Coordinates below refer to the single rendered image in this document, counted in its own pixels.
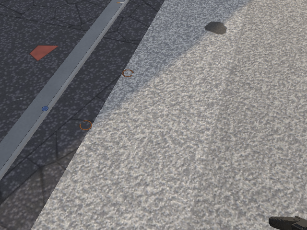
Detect robot right hand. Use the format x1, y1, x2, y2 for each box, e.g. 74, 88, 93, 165
269, 216, 307, 230

